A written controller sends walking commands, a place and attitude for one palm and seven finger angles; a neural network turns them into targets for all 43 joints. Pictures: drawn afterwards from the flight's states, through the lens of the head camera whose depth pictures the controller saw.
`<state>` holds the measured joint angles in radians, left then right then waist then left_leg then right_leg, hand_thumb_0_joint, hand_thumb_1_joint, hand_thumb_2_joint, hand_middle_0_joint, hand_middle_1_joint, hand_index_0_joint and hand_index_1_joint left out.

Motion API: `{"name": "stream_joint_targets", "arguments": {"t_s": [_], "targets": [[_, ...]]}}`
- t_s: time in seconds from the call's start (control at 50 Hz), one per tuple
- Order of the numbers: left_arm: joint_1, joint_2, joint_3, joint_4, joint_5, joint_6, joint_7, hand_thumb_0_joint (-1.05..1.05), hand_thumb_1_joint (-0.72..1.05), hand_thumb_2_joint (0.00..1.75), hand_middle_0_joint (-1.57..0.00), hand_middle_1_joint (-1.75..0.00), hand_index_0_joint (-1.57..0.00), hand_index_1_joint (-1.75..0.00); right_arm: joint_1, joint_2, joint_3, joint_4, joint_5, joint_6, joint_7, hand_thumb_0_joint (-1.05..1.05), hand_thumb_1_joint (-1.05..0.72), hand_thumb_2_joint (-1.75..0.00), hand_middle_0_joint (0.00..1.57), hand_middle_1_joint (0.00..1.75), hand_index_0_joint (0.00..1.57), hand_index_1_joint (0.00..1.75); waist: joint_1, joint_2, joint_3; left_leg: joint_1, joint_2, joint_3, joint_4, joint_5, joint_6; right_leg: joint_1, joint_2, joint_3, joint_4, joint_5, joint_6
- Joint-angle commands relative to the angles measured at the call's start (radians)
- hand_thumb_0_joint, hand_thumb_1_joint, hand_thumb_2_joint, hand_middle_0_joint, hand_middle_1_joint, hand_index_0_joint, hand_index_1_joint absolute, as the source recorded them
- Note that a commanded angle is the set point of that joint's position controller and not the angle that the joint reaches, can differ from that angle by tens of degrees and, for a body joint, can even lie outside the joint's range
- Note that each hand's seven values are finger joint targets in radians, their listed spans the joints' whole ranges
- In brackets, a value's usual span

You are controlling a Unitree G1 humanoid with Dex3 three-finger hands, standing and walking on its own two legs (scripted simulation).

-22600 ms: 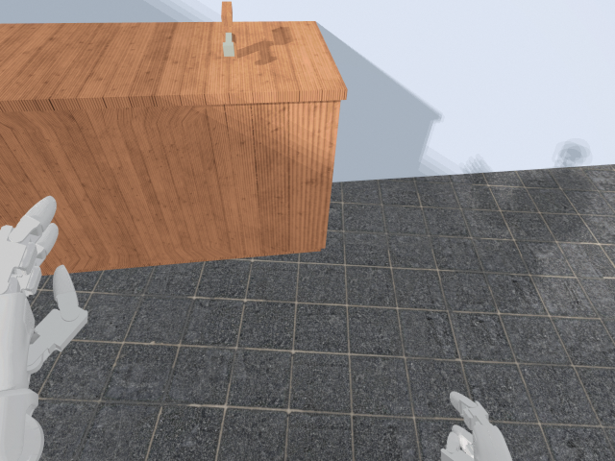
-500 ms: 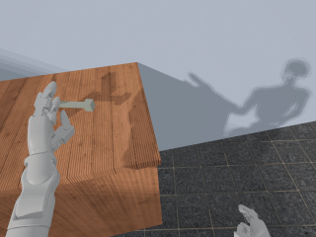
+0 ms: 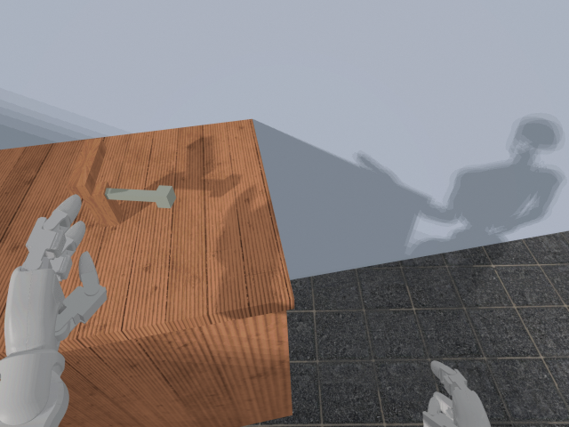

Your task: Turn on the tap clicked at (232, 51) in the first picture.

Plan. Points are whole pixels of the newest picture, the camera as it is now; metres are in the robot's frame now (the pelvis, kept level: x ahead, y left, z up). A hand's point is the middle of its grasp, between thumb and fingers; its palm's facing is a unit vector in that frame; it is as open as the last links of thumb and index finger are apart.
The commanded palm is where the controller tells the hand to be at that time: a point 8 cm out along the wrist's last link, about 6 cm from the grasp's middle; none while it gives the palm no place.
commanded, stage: draw the hand back beside the body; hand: left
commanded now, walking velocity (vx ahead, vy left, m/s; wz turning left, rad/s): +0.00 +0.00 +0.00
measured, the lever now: (165, 196) +0.45 +0.27 +0.08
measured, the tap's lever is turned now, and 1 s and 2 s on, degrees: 73 73 73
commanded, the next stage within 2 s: step back with the hand held close in 0.36 s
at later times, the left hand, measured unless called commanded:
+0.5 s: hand (92, 297) +0.20 +0.23 +0.16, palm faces +0.40 -0.84 -0.36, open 7.4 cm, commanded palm +0.16 +0.28 +0.17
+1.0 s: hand (43, 350) +0.14 +0.25 +0.16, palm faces +0.39 -0.81 -0.45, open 7.4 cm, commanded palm +0.10 +0.29 +0.17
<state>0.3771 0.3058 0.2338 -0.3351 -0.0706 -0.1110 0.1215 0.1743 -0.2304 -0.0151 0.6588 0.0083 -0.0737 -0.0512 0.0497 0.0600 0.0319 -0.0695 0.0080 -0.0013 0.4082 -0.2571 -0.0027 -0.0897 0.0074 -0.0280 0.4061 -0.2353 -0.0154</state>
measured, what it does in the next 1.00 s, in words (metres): shifts its weight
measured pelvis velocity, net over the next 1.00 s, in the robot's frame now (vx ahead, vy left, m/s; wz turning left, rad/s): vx -0.07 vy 0.01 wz -0.01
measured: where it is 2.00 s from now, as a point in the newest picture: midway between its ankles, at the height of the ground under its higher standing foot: outside the picture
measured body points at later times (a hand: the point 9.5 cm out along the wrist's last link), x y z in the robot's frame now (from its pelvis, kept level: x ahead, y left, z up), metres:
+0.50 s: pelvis +0.00 +0.00 +0.00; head -0.01 -0.03 +0.45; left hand +0.17 +0.28 +0.18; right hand +0.19 -0.22 -0.10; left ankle -0.02 +0.12 -0.74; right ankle +0.00 -0.11 -0.74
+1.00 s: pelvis -0.07 +0.01 -0.01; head -0.06 +0.00 +0.44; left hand +0.11 +0.29 +0.18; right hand +0.12 -0.23 -0.09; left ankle -0.02 +0.12 -0.74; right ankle +0.00 -0.11 -0.74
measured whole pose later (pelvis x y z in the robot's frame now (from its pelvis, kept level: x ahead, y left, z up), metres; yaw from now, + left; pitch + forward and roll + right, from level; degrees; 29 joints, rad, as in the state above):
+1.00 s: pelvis -0.07 +0.01 -0.01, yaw -1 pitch -1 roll +0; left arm 0.49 0.37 0.33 -0.48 -0.04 -0.15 0.14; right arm 0.18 -0.23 -0.01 0.55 0.02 0.01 -0.08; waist 0.02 0.05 0.02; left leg -0.32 0.00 0.01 0.54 -0.21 0.02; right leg -0.32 0.00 -0.02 0.50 -0.16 0.00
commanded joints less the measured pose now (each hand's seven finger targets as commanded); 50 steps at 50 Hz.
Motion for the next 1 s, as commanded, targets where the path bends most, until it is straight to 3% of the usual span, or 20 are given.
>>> {"name": "stream_joint_targets", "arguments": {"t_s": [0.0, 0.06, 0.18, 0.3, 0.44, 0.46, 0.48, 0.5, 0.54, 0.56, 0.58, 0.64, 0.7, 0.76, 0.78, 0.86, 0.88, 0.94, 0.96, 0.98], "targets": [[-0.039, 0.18, 0.128, -0.277, -0.001, -0.065, 0.017, 0.0, 0.9, 0.9, -0.2, -0.3, -0.2, -0.3, -0.126, -0.091, -0.034, -0.171, -0.003, -0.059, 0.001, 0.0, -0.9, -0.9, 0.2, 0.3, 0.2, 0.3, 0.001, 0.023, -0.089, -0.025, 0.012, 0.005, -0.035, 0.247, 0.021, 0.029, -0.023, 0.006, -0.047, 0.228, -0.013], [0.027, 0.183, 0.145, -0.287, -0.007, -0.059, 0.017, 0.0, 0.9, 0.9, -0.2, -0.3, -0.2, -0.3, -0.122, -0.092, -0.035, -0.178, -0.003, -0.058, 0.002, 0.0, -0.9, -0.9, 0.2, 0.3, 0.2, 0.3, 0.004, -0.016, -0.077, -0.037, 0.018, 0.004, -0.026, 0.258, 0.022, 0.022, -0.023, 0.003, -0.043, 0.241, -0.011], [-0.057, 0.177, 0.128, -0.274, -0.002, -0.048, 0.02, 0.0, 0.9, 0.9, -0.2, -0.3, -0.2, -0.3, -0.123, -0.095, -0.034, -0.178, -0.001, -0.053, -0.012, 0.0, -0.9, -0.9, 0.2, 0.3, 0.2, 0.3, -0.011, -0.017, -0.052, -0.04, 0.013, -0.002, -0.028, 0.19, 0.024, -0.02, -0.022, 0.001, -0.048, 0.168, -0.008], [-0.04, 0.18, 0.128, -0.303, 0.003, -0.049, 0.029, 0.0, 0.9, 0.9, -0.2, -0.3, -0.2, -0.3, -0.121, -0.093, -0.031, -0.179, -0.006, -0.062, -0.012, 0.0, -0.9, -0.9, 0.2, 0.3, 0.2, 0.3, -0.002, 0.013, -0.112, -0.022, 0.01, -0.009, -0.022, 0.23, 0.021, 0.012, -0.026, -0.003, -0.029, 0.201, -0.011], [-0.011, 0.181, 0.142, -0.272, -0.003, -0.047, 0.024, 0.0, 0.9, 0.9, -0.2, -0.3, -0.2, -0.3, -0.122, -0.093, -0.033, -0.177, -0.003, -0.056, -0.011, 0.0, -0.9, -0.9, 0.2, 0.3, 0.2, 0.3, 0.001, -0.05, -0.085, -0.047, 0.014, -0.005, -0.018, 0.233, 0.024, 0.008, -0.025, -0.005, -0.029, 0.215, -0.009], [-0.089, 0.201, 0.144, -0.304, -0.002, -0.052, 0.026, 0.0, 0.9, 0.9, -0.2, -0.3, -0.2, -0.3, -0.129, -0.096, -0.034, -0.177, -0.001, -0.057, -0.011, 0.0, -0.9, -0.9, 0.2, 0.3, 0.2, 0.3, -0.005, -0.032, -0.095, -0.037, 0.012, -0.004, -0.018, 0.226, 0.025, 0.006, -0.027, 0.001, -0.031, 0.21, -0.009], [-0.298, 0.362, 0.309, -0.371, 0.001, -0.096, 0.036, 0.0, 0.9, 0.9, -0.2, -0.3, -0.2, -0.3, -0.114, -0.09, -0.012, -0.223, 0.006, -0.047, -0.016, 0.0, -0.9, -0.9, 0.2, 0.3, 0.2, 0.3, -0.016, 0.058, 0.004, -0.108, 0.036, -0.027, 0.001, 0.163, 0.042, -0.065, -0.072, 0.092, -0.069, 0.268, -0.009], [-0.163, 0.279, 0.25, -0.259, 0.002, -0.099, 0.023, 0.0, 0.9, 0.9, -0.2, -0.3, -0.2, -0.3, -0.106, -0.081, -0.016, -0.178, 0.004, -0.04, -0.018, 0.0, -0.9, -0.9, 0.2, 0.3, 0.2, 0.3, -0.026, -0.035, -0.01, -0.109, 0.039, -0.031, 0.033, 0.156, 0.045, -0.085, -0.101, 0.098, -0.078, 0.304, -0.009], [-0.011, 0.189, 0.177, -0.171, 0.013, -0.081, 0.004, 0.0, 0.9, 0.9, -0.2, -0.3, -0.2, -0.3, -0.095, -0.091, -0.027, -0.192, 0.001, -0.018, -0.013, 0.0, -0.9, -0.9, 0.2, 0.3, 0.2, 0.3, -0.033, -0.125, -0.063, -0.075, 0.044, -0.022, 0.075, 0.208, 0.044, -0.093, -0.126, 0.109, -0.068, 0.387, -0.007], [0.015, 0.165, 0.151, -0.181, 0.014, -0.079, -0.003, 0.0, 0.9, 0.9, -0.2, -0.3, -0.2, -0.3, -0.093, -0.096, -0.033, -0.204, 0.002, -0.006, -0.01, 0.0, -0.9, -0.9, 0.2, 0.3, 0.2, 0.3, -0.035, -0.124, -0.103, -0.066, 0.052, -0.02, 0.084, 0.251, 0.042, -0.078, -0.133, 0.104, -0.047, 0.43, -0.006], [0.032, 0.157, 0.143, -0.202, 0.016, -0.081, -0.006, 0.0, 0.9, 0.9, -0.2, -0.3, -0.2, -0.3, -0.099, -0.099, -0.036, -0.215, 0.002, 0.0, -0.01, 0.0, -0.9, -0.9, 0.2, 0.3, 0.2, 0.3, -0.034, -0.084, -0.131, -0.062, 0.058, -0.019, 0.071, 0.298, 0.039, -0.066, -0.131, 0.093, -0.025, 0.448, -0.003], [0.094, 0.179, 0.162, -0.271, 0.018, -0.081, 0.001, 0.0, 0.9, 0.9, -0.2, -0.3, -0.2, -0.3, -0.102, -0.109, -0.041, -0.245, 0.004, 0.025, -0.011, 0.0, -0.9, -0.9, 0.2, 0.3, 0.2, 0.3, -0.026, -0.033, -0.215, -0.059, 0.092, -0.032, 0.045, 0.421, 0.041, -0.035, -0.105, 0.06, 0.033, 0.45, 0.013], [0.102, 0.226, 0.205, -0.343, 0.019, -0.084, 0.013, 0.0, 0.9, 0.9, -0.2, -0.3, -0.2, -0.3, -0.115, -0.105, -0.037, -0.267, 0.001, 0.043, -0.021, 0.0, -0.9, -0.9, 0.2, 0.3, 0.2, 0.3, -0.023, -0.023, -0.232, -0.099, 0.103, -0.052, 0.028, 0.432, 0.041, -0.028, -0.09, 0.055, 0.059, 0.414, 0.016], [0.09, 0.259, 0.235, -0.385, 0.019, -0.091, 0.023, 0.0, 0.9, 0.9, -0.2, -0.3, -0.2, -0.3, -0.115, -0.106, -0.04, -0.28, 0.003, 0.047, -0.028, 0.0, -0.9, -0.9, 0.2, 0.3, 0.2, 0.3, -0.022, -0.02, -0.218, -0.159, 0.103, -0.064, 0.023, 0.37, 0.043, -0.032, -0.086, 0.066, 0.069, 0.378, 0.016], [0.072, 0.284, 0.253, -0.411, 0.022, -0.093, 0.029, 0.0, 0.9, 0.9, -0.2, -0.3, -0.2, -0.3, -0.121, -0.11, -0.04, -0.278, 0.002, 0.047, -0.032, 0.0, -0.9, -0.9, 0.2, 0.3, 0.2, 0.3, -0.021, 0.034, -0.214, -0.18, 0.107, -0.077, 0.009, 0.342, 0.044, -0.031, -0.081, 0.066, 0.08, 0.347, 0.015], [0.095, 0.231, 0.222, -0.359, 0.021, -0.095, 0.032, 0.0, 0.9, 0.9, -0.2, -0.3, -0.2, -0.3, -0.105, -0.109, -0.039, -0.276, 0.003, 0.034, -0.033, 0.0, -0.9, -0.9, 0.2, 0.3, 0.2, 0.3, -0.026, 0.035, -0.172, -0.277, 0.115, -0.088, -0.019, 0.172, 0.056, -0.041, -0.061, 0.07, 0.085, 0.228, 0.02], [0.086, 0.227, 0.219, -0.357, 0.024, -0.095, 0.033, 0.0, 0.9, 0.9, -0.2, -0.3, -0.2, -0.3, -0.11, -0.115, -0.041, -0.273, 0.003, 0.032, -0.035, 0.0, -0.9, -0.9, 0.2, 0.3, 0.2, 0.3, -0.03, 0.063, -0.165, -0.298, 0.114, -0.094, -0.027, 0.104, 0.057, -0.044, -0.063, 0.078, 0.082, 0.203, 0.016], [0.081, 0.194, 0.186, -0.319, 0.03, -0.098, 0.034, 0.0, 0.9, 0.9, -0.2, -0.3, -0.2, -0.3, -0.091, -0.115, -0.041, -0.268, 0.008, 0.022, -0.03, 0.0, -0.9, -0.9, 0.2, 0.3, 0.2, 0.3, -0.039, -0.012, -0.13, -0.363, 0.091, -0.087, -0.009, -0.138, 0.06, -0.088, -0.083, 0.118, 0.025, 0.077, 0.008], [0.083, 0.201, 0.188, -0.296, 0.031, -0.097, 0.036, 0.0, 0.9, 0.9, -0.2, -0.3, -0.2, -0.3, -0.085, -0.114, -0.041, -0.266, 0.006, 0.018, -0.029, 0.0, -0.9, -0.9, 0.2, 0.3, 0.2, 0.3, -0.04, -0.063, -0.101, -0.37, 0.074, -0.081, 0.017, -0.19, 0.057, -0.138, -0.101, 0.144, -0.021, -0.002, 0.002], [0.069, 0.208, 0.188, -0.302, 0.032, -0.099, 0.038, 0.0, 0.9, 0.9, -0.2, -0.3, -0.2, -0.3, -0.083, -0.117, -0.043, -0.257, 0.005, 0.016, -0.03, 0.0, -0.9, -0.9, 0.2, 0.3, 0.2, 0.3, -0.045, -0.073, -0.097, -0.345, 0.063, -0.075, 0.045, -0.204, 0.053, -0.186, -0.12, 0.172, -0.06, -0.063, -0.01]]}}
